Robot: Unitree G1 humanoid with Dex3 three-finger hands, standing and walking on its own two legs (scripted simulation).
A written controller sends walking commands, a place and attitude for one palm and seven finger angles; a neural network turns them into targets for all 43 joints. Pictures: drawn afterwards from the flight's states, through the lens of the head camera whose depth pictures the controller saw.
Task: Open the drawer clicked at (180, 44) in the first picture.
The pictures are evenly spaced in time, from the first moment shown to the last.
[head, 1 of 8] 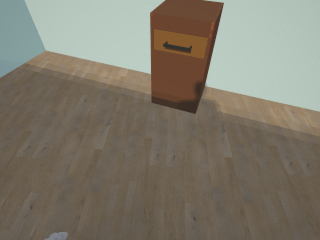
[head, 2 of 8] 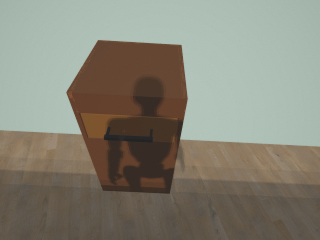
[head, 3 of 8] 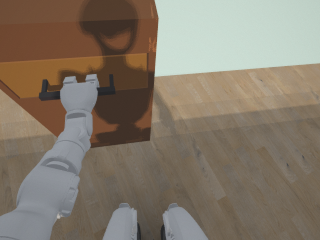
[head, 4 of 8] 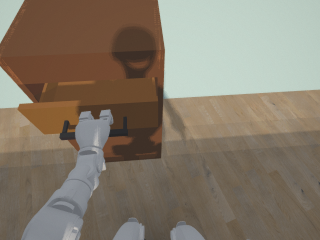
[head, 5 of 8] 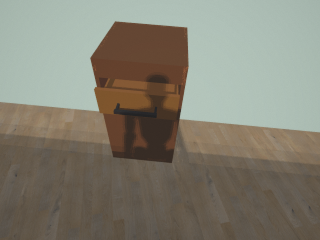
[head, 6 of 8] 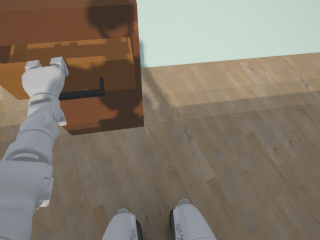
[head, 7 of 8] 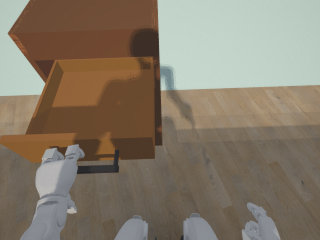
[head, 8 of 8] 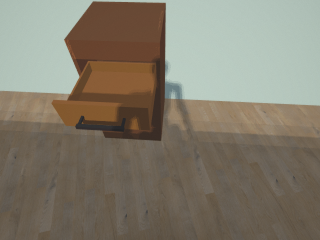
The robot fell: no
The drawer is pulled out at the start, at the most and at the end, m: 0.00 0.30 0.30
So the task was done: yes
